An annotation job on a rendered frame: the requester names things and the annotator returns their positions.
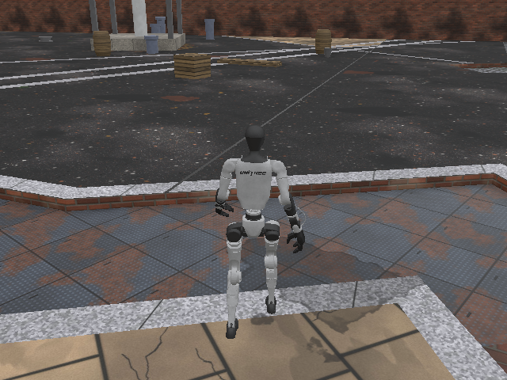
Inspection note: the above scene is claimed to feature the left robot forearm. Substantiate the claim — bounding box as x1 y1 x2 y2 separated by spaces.
215 188 226 210

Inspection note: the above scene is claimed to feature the robot head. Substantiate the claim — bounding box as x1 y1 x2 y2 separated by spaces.
241 125 268 163

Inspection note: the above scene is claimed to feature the robot right upper arm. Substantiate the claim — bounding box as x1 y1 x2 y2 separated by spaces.
271 160 291 205

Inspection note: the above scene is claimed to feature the right robot hand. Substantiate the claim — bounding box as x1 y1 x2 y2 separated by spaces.
287 230 305 253

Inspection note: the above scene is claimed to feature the right robot forearm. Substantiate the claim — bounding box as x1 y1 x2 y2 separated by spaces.
284 193 302 233

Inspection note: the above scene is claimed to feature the left robot hand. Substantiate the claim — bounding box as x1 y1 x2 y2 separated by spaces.
215 203 234 217

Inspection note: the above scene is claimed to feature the robot left upper arm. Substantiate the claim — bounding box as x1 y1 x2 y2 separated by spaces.
217 158 238 200

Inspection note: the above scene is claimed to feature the humanoid robot torso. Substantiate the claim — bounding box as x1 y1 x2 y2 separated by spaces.
235 156 273 238

